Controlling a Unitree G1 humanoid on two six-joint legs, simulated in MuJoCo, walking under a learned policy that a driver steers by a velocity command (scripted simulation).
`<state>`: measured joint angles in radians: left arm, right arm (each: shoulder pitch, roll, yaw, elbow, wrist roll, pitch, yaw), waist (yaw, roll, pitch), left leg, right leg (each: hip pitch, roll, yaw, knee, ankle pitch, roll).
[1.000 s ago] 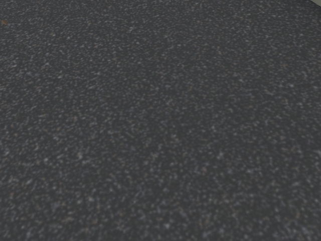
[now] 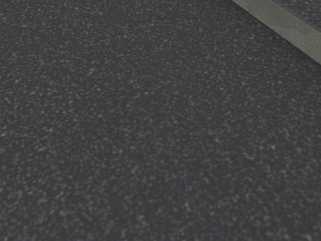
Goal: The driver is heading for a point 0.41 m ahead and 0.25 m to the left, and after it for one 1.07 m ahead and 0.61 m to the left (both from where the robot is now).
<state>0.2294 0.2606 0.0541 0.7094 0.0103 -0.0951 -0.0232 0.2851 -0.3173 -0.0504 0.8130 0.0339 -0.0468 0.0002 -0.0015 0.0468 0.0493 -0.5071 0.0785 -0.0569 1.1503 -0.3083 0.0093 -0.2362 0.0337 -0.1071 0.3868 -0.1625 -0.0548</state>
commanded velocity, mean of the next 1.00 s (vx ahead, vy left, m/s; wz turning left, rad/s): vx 0.50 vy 0.00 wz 0.54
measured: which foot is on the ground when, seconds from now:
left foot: up 0.00-0.34, down 0.36-0.84, up 0.86-1.00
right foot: down 0.00-0.34, up 0.36-0.82, down 0.84-1.00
